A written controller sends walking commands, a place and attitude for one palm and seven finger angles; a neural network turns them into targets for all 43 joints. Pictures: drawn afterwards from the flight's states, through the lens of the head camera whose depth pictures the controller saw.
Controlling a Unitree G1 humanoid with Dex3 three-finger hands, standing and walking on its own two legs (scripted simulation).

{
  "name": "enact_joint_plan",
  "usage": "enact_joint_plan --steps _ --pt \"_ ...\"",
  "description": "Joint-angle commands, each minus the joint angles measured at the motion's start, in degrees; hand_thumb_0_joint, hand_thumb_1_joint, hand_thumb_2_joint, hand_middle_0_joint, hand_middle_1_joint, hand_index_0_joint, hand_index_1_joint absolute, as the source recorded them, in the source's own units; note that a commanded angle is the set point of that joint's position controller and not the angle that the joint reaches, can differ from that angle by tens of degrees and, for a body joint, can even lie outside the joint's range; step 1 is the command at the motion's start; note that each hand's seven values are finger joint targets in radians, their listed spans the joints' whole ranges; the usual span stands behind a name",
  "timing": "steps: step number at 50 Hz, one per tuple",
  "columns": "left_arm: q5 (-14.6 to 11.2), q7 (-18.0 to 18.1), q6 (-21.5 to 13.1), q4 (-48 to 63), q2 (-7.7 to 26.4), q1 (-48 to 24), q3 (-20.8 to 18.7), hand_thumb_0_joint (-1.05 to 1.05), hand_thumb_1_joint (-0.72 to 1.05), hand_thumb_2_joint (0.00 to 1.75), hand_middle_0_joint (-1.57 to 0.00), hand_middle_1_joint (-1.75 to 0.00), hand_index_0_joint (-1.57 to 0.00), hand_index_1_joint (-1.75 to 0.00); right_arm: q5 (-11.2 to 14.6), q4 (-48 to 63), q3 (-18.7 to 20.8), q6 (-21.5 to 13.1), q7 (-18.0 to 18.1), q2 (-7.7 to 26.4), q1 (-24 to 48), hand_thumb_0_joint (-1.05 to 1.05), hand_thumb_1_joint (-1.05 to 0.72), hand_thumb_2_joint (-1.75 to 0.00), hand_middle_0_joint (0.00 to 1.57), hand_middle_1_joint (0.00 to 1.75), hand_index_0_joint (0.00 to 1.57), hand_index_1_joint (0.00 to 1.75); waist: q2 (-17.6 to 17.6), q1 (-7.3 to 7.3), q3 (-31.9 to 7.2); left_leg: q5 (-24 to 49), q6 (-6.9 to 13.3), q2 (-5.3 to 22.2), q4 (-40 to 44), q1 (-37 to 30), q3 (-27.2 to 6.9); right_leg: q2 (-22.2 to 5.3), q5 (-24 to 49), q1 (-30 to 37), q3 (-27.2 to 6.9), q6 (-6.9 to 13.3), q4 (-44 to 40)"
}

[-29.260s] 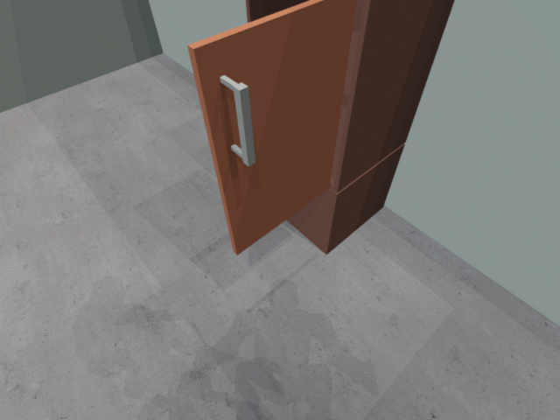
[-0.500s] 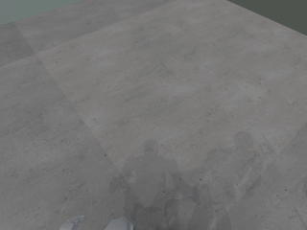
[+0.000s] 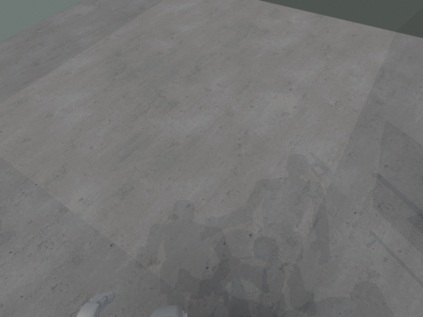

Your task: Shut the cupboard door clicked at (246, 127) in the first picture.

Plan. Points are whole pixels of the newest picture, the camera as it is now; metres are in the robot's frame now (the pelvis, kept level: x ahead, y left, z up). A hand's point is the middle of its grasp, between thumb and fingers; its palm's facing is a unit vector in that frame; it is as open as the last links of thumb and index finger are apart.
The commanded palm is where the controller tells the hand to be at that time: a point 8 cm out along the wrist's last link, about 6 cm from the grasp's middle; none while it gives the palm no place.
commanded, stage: turn to face it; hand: left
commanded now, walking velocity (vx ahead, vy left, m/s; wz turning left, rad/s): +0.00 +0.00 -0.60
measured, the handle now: out of the picture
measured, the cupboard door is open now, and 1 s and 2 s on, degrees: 63 63 63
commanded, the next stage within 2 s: take the last steps up to it in 1.64 s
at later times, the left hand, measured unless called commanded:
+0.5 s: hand (129, 292) +0.18 +0.20 -0.15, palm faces -0.26 -0.94 -0.20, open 7.4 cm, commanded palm none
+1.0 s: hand (173, 265) +0.24 +0.12 -0.16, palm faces -0.55 -0.81 -0.21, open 7.4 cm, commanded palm none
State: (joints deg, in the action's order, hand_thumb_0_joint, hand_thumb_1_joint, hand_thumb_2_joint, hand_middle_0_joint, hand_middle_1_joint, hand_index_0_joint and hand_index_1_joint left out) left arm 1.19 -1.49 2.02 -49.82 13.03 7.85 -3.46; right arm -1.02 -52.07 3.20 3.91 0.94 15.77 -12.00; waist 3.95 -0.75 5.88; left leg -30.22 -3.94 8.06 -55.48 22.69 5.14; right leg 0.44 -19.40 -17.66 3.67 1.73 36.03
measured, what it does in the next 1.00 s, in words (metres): steps on the spot, turning right: left foot, then right foot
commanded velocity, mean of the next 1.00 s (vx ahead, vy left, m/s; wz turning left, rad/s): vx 0.00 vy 0.00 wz -0.60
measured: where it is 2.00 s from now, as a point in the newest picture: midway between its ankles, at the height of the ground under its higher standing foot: outside the picture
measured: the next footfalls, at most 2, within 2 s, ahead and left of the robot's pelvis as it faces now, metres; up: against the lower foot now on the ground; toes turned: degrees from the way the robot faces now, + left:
left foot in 0.30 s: +0.09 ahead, +0.13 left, +0.00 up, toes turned -7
right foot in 0.66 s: +0.01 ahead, -0.13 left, +0.00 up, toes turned -29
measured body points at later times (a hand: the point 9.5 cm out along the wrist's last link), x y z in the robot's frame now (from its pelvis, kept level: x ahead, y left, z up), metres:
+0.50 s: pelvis +0.03 +0.02 +0.02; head +0.09 +0.03 +0.46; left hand +0.19 +0.25 -0.14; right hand +0.04 -0.24 -0.11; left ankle +0.05 +0.14 -0.72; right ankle -0.04 -0.10 -0.65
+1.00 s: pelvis +0.06 +0.00 +0.01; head +0.11 -0.02 +0.46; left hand +0.27 +0.16 -0.14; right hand +0.00 -0.28 -0.12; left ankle +0.14 +0.09 -0.71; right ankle -0.02 -0.11 -0.72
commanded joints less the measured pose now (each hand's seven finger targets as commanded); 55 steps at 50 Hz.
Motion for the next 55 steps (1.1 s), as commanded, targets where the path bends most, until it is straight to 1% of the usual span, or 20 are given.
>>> enact_joint_plan --steps 1,9,12,13,14,15,19,28,31,32,33,34,35,39,47,49,50,51,52,55 --pt "0.0 2.2 -0.9 3.4 10.8 1.4 -3.0 0.00 0.90 0.90 -0.20 -0.30 -0.20 -0.30 0.1 6.1 1.0 -2.1 0.3 4.5 2.8 0.00 -0.90 -0.90 0.20 0.30 0.20 0.30 -14.0 0.90 -8.6 4.5 -1.0 -1.2 -10.8 11.7 -5.6 -15.1 27.7 11.2 -18.4 9.5 -15.3" --pt "0.4 1.8 -0.8 2.4 12.4 3.0 -3.5 0.00 0.90 0.90 -0.20 -0.30 -0.20 -0.30 0.6 6.7 0.6 -2.6 0.3 2.6 3.1 0.00 -0.90 -0.90 0.20 0.30 0.20 0.30 -12.7 1.72 -9.8 5.7 -0.9 -5.6 10.2 3.3 -3.2 -12.9 30.4 10.1 -21.4 9.3 -12.8" --pt "0.0 1.8 -0.3 2.7 11.6 0.2 -3.5 0.00 0.90 0.90 -0.20 -0.30 -0.20 -0.30 0.8 5.3 0.6 -3.2 0.8 3.0 -1.9 0.00 -0.90 -0.90 0.20 0.30 0.20 0.30 -12.1 -1.14 -10.5 14.9 -0.3 -6.3 25.2 -7.5 -3.1 -10.2 26.9 4.3 -21.8 5.4 -8.6" --pt "-0.4 1.7 -0.1 3.4 9.8 -0.4 -3.1 0.00 0.90 0.90 -0.20 -0.30 -0.20 -0.30 0.6 4.5 0.7 -3.9 1.0 4.9 -4.5 0.00 -0.90 -0.90 0.20 0.30 0.20 0.30 -7.7 -2.19 -12.0 19.8 0.6 -3.1 33.4 -14.8 -5.3 -6.8 22.4 0.1 -19.2 2.7 -4.5" --pt "-1.0 1.2 0.2 4.3 6.2 2.1 -2.4 0.00 0.90 0.90 -0.20 -0.30 -0.20 -0.30 -0.4 4.7 1.6 -4.4 1.2 10.3 -5.1 0.00 -0.90 -0.90 0.20 0.30 0.20 0.30 7.5 -1.43 -12.9 27.7 5.4 9.6 36.7 -22.0 -17.7 1.5 3.7 -10.1 -12.2 -1.0 5.1" --pt "-0.6 0.9 0.0 5.4 5.8 2.3 -2.1 0.00 0.90 0.90 -0.20 -0.30 -0.20 -0.30 -0.6 5.7 1.8 -4.0 1.3 13.0 -6.0 0.00 -0.90 -0.90 0.20 0.30 0.20 0.30 13.5 -1.77 -12.0 35.4 11.8 19.7 37.7 -20.9 -24.2 2.7 -17.1 -13.9 -5.6 -2.7 18.3" --pt "-0.1 -0.4 0.9 3.8 6.4 0.1 -2.8 0.00 0.90 0.90 -0.20 -0.30 -0.20 -0.30 -1.0 7.1 0.8 -4.2 1.6 8.3 0.0 0.00 -0.90 -0.90 0.20 0.30 0.20 0.30 5.7 0.50 -6.7 42.3 11.8 13.3 35.3 -15.3 -10.9 -1.9 -9.4 -15.5 -5.4 -4.7 32.3" --pt "-0.1 -1.1 0.8 5.0 4.1 -3.7 -1.7 0.00 0.90 0.90 -0.20 -0.30 -0.20 -0.30 -0.9 4.1 2.3 -3.6 0.7 9.8 -3.8 0.00 -0.90 -0.90 0.20 0.30 0.20 0.30 9.3 -2.12 -8.7 45.4 10.0 12.6 29.8 -18.8 -0.1 -0.5 -5.8 -5.6 2.6 -3.7 8.6" --pt "0.1 -0.8 -0.2 3.1 6.5 3.2 -2.2 0.00 0.90 0.90 -0.20 -0.30 -0.20 -0.30 -0.3 4.4 2.7 -3.3 0.3 10.3 -1.3 0.00 -0.90 -0.90 0.20 0.30 0.20 0.30 4.9 2.18 -10.7 38.5 5.1 10.4 19.7 -12.7 4.1 -0.3 9.2 8.7 2.8 -1.7 -9.1" --pt "0.5 -0.1 -0.8 1.9 11.5 7.5 -3.0 0.00 0.90 0.90 -0.20 -0.30 -0.20 -0.30 0.4 5.4 2.4 -3.2 -0.3 7.6 -1.5 0.00 -0.90 -0.90 0.20 0.30 0.20 0.30 -6.5 4.11 -13.2 27.5 1.9 6.3 9.4 -2.5 6.8 -9.0 19.3 20.3 -7.9 1.6 -13.4" --pt "0.4 0.8 -1.2 0.7 16.8 11.1 -4.0 0.00 0.90 0.90 -0.20 -0.30 -0.20 -0.30 0.5 8.5 1.0 -3.0 -0.3 3.3 2.8 0.00 -0.90 -0.90 0.20 0.30 0.20 0.30 -20.5 6.22 -11.3 -6.9 -0.9 -2.7 -3.2 12.2 6.0 -21.9 39.5 22.9 -25.2 8.4 -14.7" --pt "-0.4 1.5 -1.0 0.1 17.7 12.6 -4.0 0.00 0.90 0.90 -0.20 -0.30 -0.20 -0.30 0.4 9.5 0.6 -2.2 0.4 4.3 6.2 0.00 -0.90 -0.90 0.20 0.30 0.20 0.30 -16.7 7.13 -9.4 -8.0 -0.4 -2.3 -10.1 14.7 -2.7 -23.4 43.8 18.8 -26.1 11.7 -14.7" --pt "-0.1 2.1 -1.2 0.6 16.2 9.8 -4.1 0.00 0.90 0.90 -0.20 -0.30 -0.20 -0.30 0.5 8.8 0.7 -2.3 0.9 3.8 5.4 0.00 -0.90 -0.90 0.20 0.30 0.20 0.30 -22.1 4.98 -10.1 -5.6 -0.6 -2.1 -13.5 17.6 -5.3 -20.8 41.9 19.3 -27.3 11.9 -14.4" --pt "-0.2 2.2 -1.3 3.4 11.4 1.5 -2.5 0.00 0.90 0.90 -0.20 -0.30 -0.20 -0.30 0.2 5.5 0.5 -2.2 0.1 4.0 1.8 0.00 -0.90 -0.90 0.20 0.30 0.20 0.30 -12.4 0.74 -11.3 5.9 -1.7 -1.8 -8.2 9.6 -4.1 -13.5 37.1 13.0 -15.2 8.6 -12.6" --pt "0.5 1.8 -0.8 2.9 12.9 1.4 -3.2 0.00 0.90 0.90 -0.20 -0.30 -0.20 -0.30 0.7 6.7 0.5 -2.7 0.2 3.4 2.1 0.00 -0.90 -0.90 0.20 0.30 0.20 0.30 -12.7 0.63 -8.6 7.0 -1.1 -5.5 12.2 1.0 -3.1 -12.6 28.9 6.8 -21.7 8.6 -12.4" --pt "0.0 1.7 -0.3 3.2 12.6 -0.9 -3.2 0.00 0.90 0.90 -0.20 -0.30 -0.20 -0.30 0.8 5.4 0.5 -3.2 0.6 3.7 -2.8 0.00 -0.90 -0.90 0.20 0.30 0.20 0.30 -12.3 -1.98 -9.5 15.5 -0.7 -6.3 23.8 -7.9 -2.6 -10.1 25.1 2.5 -21.7 5.4 -8.8" --pt "-0.5 1.6 -0.1 3.7 10.6 -1.1 -2.8 0.00 0.90 0.90 -0.20 -0.30 -0.20 -0.30 0.5 4.6 0.7 -3.8 0.7 5.4 -5.0 0.00 -0.90 -0.90 0.20 0.30 0.20 0.30 -7.7 -2.65 -10.3 19.9 0.0 -3.9 31.7 -14.9 -4.2 -6.7 19.6 -2.0 -19.3 2.6 -5.0" --pt "-1.0 1.2 0.3 4.3 6.9 1.8 -2.1 0.00 0.90 0.90 -0.20 -0.30 -0.20 -0.30 -0.4 4.8 1.6 -4.4 0.9 10.7 -6.2 0.00 -0.90 -0.90 0.20 0.30 0.20 0.30 6.9 -2.06 -12.1 25.8 4.6 8.8 36.2 -21.3 -17.5 1.6 2.2 -10.3 -12.7 -1.1 5.1" --pt "-0.8 0.9 0.0 5.4 6.4 1.9 -1.7 0.00 0.90 0.90 -0.20 -0.30 -0.20 -0.30 -0.4 5.7 2.0 -4.1 0.9 13.6 -7.6 0.00 -0.90 -0.90 0.20 0.30 0.20 0.30 13.2 -2.27 -11.5 33.8 10.9 19.2 37.4 -19.8 -25.5 2.9 -17.4 -13.1 -5.8 -2.9 18.4" --pt "-0.1 -0.1 0.5 3.8 7.6 0.4 -2.9 0.00 0.90 0.90 -0.20 -0.30 -0.20 -0.30 -0.9 7.1 1.0 -4.4 1.5 9.6 -1.5 0.00 -0.90 -0.90 0.20 0.30 0.20 0.30 7.3 -0.14 -7.5 36.1 12.4 15.5 37.1 -13.1 -17.1 -1.4 -11.2 -14.5 -6.7 -4.4 34.1"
